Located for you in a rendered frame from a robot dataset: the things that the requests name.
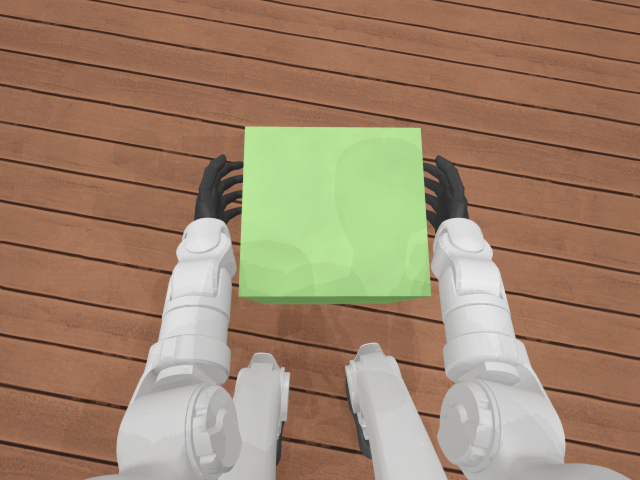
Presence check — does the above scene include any robot right hand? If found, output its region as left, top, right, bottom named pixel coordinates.
left=423, top=155, right=469, bottom=234

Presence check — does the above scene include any carton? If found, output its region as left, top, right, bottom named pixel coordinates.
left=239, top=127, right=431, bottom=304

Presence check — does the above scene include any left robot upper arm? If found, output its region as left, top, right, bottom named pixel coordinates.
left=85, top=382, right=242, bottom=480

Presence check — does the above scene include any robot left forearm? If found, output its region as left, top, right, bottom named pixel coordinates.
left=116, top=218, right=237, bottom=467

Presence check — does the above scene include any robot right thigh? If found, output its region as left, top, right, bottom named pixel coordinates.
left=345, top=352, right=448, bottom=480

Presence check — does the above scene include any robot right forearm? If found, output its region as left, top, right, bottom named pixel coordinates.
left=431, top=218, right=565, bottom=457

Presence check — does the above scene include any right robot upper arm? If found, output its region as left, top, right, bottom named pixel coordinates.
left=437, top=378, right=631, bottom=480

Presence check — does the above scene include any robot left hand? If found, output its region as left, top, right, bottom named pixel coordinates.
left=194, top=154, right=244, bottom=225

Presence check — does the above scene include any right robot foot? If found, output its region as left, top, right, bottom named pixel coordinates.
left=346, top=376, right=372, bottom=459

